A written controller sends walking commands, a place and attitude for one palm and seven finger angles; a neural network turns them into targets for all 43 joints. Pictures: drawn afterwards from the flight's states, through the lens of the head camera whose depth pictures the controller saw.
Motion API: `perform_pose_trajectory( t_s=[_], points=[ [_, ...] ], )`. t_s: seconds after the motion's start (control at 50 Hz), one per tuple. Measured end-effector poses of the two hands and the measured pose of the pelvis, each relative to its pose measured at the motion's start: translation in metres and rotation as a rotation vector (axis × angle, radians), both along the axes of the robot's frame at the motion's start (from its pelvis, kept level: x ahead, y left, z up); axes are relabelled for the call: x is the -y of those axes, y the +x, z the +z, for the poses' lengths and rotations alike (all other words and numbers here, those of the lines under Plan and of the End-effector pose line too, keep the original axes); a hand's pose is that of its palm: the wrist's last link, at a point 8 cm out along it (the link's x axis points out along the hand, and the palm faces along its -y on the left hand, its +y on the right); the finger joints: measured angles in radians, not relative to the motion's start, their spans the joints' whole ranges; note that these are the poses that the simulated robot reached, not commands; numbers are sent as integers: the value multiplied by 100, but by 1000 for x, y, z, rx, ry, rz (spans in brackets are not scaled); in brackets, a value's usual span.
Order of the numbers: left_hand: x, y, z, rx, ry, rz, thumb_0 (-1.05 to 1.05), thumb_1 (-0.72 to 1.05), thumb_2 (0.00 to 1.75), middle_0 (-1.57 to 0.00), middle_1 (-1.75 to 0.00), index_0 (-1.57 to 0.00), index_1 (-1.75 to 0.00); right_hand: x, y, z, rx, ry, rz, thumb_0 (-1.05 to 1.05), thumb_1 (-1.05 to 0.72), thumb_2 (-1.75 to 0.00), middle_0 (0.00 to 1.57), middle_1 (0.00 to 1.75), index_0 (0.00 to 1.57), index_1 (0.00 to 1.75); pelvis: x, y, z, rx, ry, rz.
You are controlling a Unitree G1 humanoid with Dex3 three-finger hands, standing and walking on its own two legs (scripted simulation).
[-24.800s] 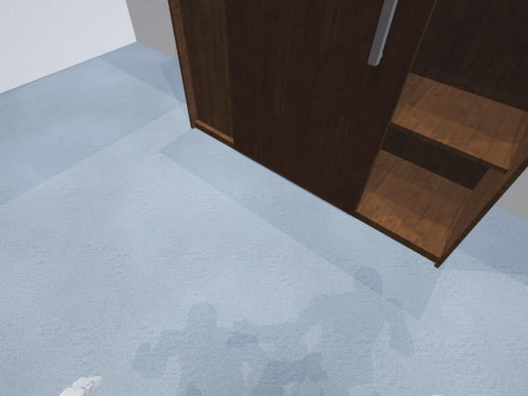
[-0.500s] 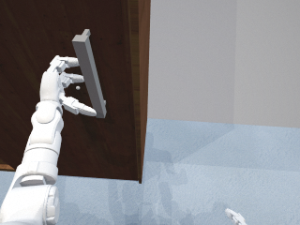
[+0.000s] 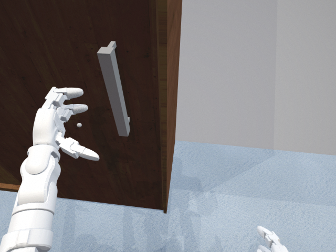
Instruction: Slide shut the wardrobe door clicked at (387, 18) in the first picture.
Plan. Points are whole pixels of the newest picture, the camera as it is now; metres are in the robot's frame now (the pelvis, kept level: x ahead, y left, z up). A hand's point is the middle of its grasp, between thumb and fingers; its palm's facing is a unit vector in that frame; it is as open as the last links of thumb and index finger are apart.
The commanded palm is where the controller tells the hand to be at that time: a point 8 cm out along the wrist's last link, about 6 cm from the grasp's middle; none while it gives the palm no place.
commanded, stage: slip the hand off the handle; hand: left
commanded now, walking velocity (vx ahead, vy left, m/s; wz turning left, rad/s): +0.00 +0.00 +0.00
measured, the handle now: (119, 93) +0.46 +0.17 +0.15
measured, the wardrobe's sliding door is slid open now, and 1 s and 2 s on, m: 0.00 0.00 0.00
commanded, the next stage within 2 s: draw the hand back to the body in 0.28 s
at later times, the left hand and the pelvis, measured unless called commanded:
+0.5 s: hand (71, 142) +0.30 +0.23 +0.14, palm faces +0.09 -0.99 -0.08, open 14.7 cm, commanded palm +0.26 +0.28 +0.16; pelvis +0.01 -0.01 +0.00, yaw +2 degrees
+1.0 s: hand (47, 157) +0.24 +0.25 +0.16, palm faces +0.24 -0.95 -0.20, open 14.3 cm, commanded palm +0.20 +0.29 +0.17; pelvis +0.00 +0.00 +0.00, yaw +1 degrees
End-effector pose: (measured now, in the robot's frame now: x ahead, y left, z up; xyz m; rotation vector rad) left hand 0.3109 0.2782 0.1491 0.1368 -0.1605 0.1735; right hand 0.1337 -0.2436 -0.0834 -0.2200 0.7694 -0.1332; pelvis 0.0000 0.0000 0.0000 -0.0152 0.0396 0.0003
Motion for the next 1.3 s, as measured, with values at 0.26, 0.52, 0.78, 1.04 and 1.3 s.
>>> perform_pose_trajectory(
  t_s=[0.26,0.52,0.78,1.04,1.3],
  points=[
    [9,-26,2,-17,6,-13,-1,-56,19,-26,-115,-26,-115,-25,60,22,177,51,94,1,-90,-89,20,30,20,30,6,5,1,17,2,13],
    [-4,-40,-4,-123,-65,-116,-1,-56,19,-25,-115,-26,-115,-10,48,12,128,27,73,1,-90,-89,20,30,20,30,13,9,2,44,-6,35],
    [-8,-66,4,-122,-78,-153,-1,-55,19,-25,-115,-26,-115,-6,55,30,255,38,59,1,-90,-89,20,30,20,30,9,11,1,59,-5,13],
    [-18,-106,18,-16,96,139,-1,-39,27,-25,-106,-25,-105,-28,60,33,229,37,133,1,-90,-89,20,30,20,30,2,3,6,90,-13,20],
    [-29,-123,25,29,203,243,-1,4,48,-24,-80,-24,-80,-40,46,19,106,35,107,1,-90,-89,20,30,20,30,-14,13,10,112,-11,6]
  ],
)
